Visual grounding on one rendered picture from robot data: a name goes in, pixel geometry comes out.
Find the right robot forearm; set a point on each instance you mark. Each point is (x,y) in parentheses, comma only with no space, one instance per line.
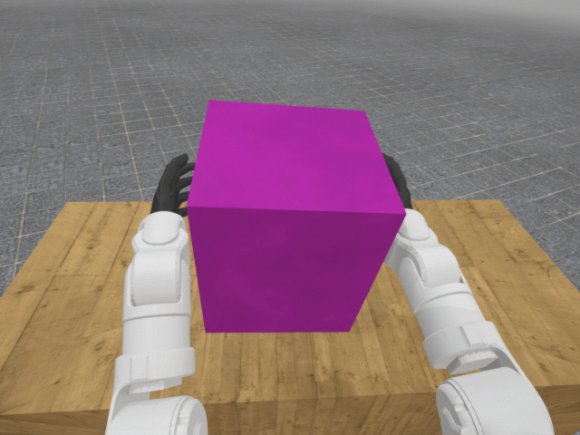
(457,336)

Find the robot left upper arm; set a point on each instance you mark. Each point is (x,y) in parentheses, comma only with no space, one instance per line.
(180,415)

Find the robot left hand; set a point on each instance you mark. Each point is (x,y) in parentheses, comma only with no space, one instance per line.
(167,196)

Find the robot right hand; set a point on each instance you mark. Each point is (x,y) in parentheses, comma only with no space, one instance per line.
(399,181)

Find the carton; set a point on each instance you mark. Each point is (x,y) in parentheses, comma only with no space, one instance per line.
(292,211)

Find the left robot forearm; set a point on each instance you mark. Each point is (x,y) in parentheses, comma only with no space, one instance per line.
(156,350)

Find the robot right upper arm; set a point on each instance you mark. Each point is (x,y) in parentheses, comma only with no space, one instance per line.
(492,402)

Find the pedestal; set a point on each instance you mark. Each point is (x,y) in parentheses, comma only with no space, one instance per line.
(61,330)

